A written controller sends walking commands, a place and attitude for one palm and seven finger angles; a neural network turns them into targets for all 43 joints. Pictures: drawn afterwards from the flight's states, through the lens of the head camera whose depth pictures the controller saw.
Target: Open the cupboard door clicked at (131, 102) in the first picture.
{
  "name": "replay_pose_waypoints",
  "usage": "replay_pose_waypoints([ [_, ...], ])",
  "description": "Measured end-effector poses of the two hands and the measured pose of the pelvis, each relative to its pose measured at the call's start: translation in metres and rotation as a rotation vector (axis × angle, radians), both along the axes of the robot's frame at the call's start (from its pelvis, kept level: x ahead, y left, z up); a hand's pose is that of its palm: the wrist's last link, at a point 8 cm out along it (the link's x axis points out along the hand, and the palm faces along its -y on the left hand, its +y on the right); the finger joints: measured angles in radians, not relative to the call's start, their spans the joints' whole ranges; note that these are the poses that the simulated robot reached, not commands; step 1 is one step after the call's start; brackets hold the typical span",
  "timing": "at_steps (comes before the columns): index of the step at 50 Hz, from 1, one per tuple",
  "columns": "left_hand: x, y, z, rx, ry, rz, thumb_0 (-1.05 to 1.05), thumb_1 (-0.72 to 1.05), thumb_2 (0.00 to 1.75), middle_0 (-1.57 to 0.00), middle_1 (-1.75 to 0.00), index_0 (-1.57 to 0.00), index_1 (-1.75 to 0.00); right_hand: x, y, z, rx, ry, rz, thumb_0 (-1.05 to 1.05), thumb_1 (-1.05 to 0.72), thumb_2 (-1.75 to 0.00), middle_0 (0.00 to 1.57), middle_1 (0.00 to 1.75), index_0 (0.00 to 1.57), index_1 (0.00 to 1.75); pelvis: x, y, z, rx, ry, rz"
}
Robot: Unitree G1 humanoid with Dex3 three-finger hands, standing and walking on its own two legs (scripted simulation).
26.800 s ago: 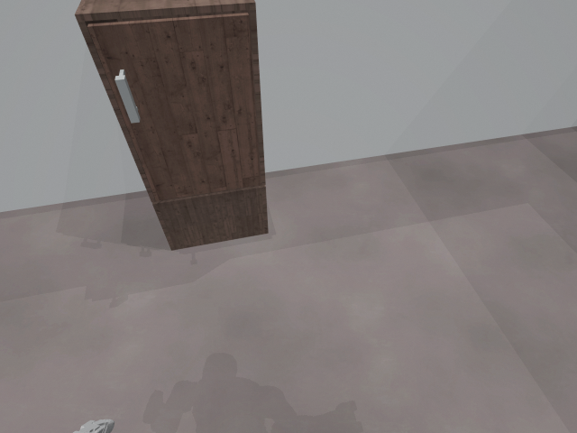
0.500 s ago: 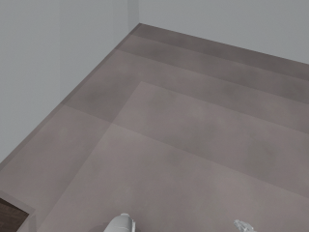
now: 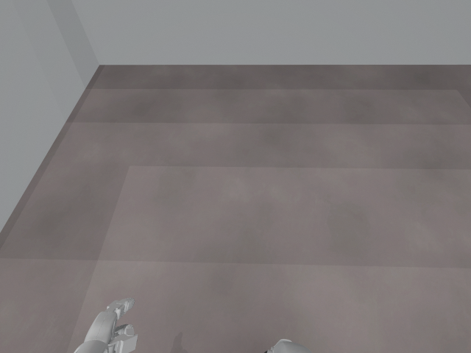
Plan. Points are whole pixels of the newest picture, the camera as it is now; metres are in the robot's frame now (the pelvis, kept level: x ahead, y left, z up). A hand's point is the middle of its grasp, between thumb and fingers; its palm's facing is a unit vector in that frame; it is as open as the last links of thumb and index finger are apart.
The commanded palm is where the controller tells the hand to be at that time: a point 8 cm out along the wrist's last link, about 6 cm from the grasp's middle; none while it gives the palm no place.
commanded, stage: walk to a spot facing it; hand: left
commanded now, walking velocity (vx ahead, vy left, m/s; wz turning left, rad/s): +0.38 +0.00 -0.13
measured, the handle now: out of the picture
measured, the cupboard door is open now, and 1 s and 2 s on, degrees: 46 46 46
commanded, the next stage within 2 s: turn to face it in 0.46 s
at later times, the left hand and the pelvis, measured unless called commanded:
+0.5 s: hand (148, 315) +0.22 +0.19 -0.17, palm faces +0.00 -0.99 -0.16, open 7.4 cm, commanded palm none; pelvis +0.23 +0.01 +0.01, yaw -4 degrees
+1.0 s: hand (179, 216) +0.44 +0.15 -0.16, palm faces +0.17 -0.97 -0.19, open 7.2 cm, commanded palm none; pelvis +0.38 -0.04 +0.02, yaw +8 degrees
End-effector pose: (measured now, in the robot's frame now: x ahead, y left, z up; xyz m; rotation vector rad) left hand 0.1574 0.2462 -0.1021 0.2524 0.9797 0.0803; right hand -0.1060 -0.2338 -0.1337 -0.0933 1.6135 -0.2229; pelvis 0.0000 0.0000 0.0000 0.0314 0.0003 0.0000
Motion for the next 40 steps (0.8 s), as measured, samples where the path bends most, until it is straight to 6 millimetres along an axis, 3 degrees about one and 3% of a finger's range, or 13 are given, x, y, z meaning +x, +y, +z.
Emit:
replay_pose_waypoints([
  [3,0.014,-0.016,0.0,-0.011,0.017,0.013,0.01,0.91,0.9,-0.2,-0.3,-0.2,-0.3,0.033,-0.009,0.001,-0.004,-0.004,-0.021,0.01,-0.91,-0.89,0.2,0.3,0.19,0.3,0.024,-0.007,0.005,-0.01,-0.019,-0.008],
  [7,0.006,-0.033,-0.005,-0.044,0.134,0.039,0.0,0.91,0.9,-0.2,-0.3,-0.2,-0.3,0.111,-0.015,0.01,-0.016,-0.138,-0.018,0.01,-0.91,-0.89,0.2,0.3,0.19,0.3,0.059,-0.013,0.019,-0.016,-0.015,-0.019],
  [12,0.005,-0.02,-0.009,-0.039,0.214,0.113,-0.02,0.96,0.9,-0.2,-0.3,-0.2,-0.3,0.216,-0.01,0.019,-0.004,-0.298,0.033,0.01,-0.91,-0.89,0.19,0.3,0.19,0.3,0.104,-0.014,0.024,-0.033,-0.007,-0.02],
  [18,0.001,-0.01,-0.03,-0.072,0.368,0.173,0.0,0.93,0.9,-0.2,-0.3,-0.2,-0.3,0.34,0.001,0.022,-0.024,-0.445,0.114,0.01,-0.92,-0.89,0.2,0.3,0.19,0.3,0.169,0.0,0.014,-0.051,-0.017,-0.025],
  [21,0.011,-0.004,-0.043,-0.082,0.446,0.172,0.0,0.92,0.9,-0.2,-0.3,-0.2,-0.3,0.384,0.005,0.016,-0.056,-0.515,0.13,0.01,-0.92,-0.89,0.2,0.3,0.19,0.3,0.198,0.01,0.002,-0.047,-0.02,-0.052],
  [25,0.057,-0.005,-0.038,-0.08,0.445,0.143,0.01,0.92,0.9,-0.2,-0.3,-0.2,-0.3,0.398,0.009,0.018,-0.057,-0.484,0.105,0.0,-0.91,-0.89,0.2,0.3,0.2,0.3,0.228,0.01,0.008,-0.022,-0.017,-0.069],
  [31,0.156,-0.02,-0.016,-0.061,0.321,0.098,0.02,0.93,0.9,-0.2,-0.3,-0.2,-0.3,0.382,0.002,0.016,-0.029,-0.314,0.034,0.0,-0.93,-0.89,0.2,0.3,0.2,0.3,0.275,-0.002,0.023,-0.017,-0.004,-0.088],
  [35,0.216,-0.031,-0.012,-0.023,0.247,0.067,0.02,0.94,0.9,-0.2,-0.3,-0.2,-0.3,0.372,-0.007,0.004,0.012,-0.193,-0.01,0.0,-0.93,-0.89,0.2,0.3,0.2,0.3,0.307,-0.022,0.017,-0.006,-0.006,-0.063],
  [38,0.249,-0.042,-0.016,-0.004,0.196,0.082,0.02,0.93,0.9,-0.2,-0.3,-0.2,-0.3,0.375,-0.017,-0.009,0.045,-0.106,-0.014,0.01,-0.92,-0.89,0.2,0.3,0.2,0.3,0.329,-0.037,0.007,0.002,-0.004,-0.029],
  [40,0.261,-0.05,-0.013,-0.013,0.176,0.105,0.01,0.93,0.9,-0.2,-0.3,-0.2,-0.3,0.388,-0.024,-0.008,0.05,-0.069,0.005,0.01,-0.92,-0.89,0.2,0.3,0.2,0.3,0.34,-0.041,0.009,-0.006,-0.003,0.006],
])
